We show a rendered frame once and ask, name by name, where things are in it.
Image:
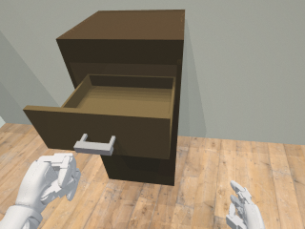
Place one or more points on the drawer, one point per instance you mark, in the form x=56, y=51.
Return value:
x=136, y=109

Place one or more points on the cabinet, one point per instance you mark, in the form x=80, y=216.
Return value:
x=130, y=42

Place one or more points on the right robot hand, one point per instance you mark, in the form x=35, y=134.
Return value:
x=249, y=214

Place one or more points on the robot left forearm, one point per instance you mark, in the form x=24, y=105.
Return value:
x=21, y=216

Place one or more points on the left robot hand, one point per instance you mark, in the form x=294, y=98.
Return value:
x=48, y=178

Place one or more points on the handle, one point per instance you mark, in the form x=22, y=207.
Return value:
x=94, y=148

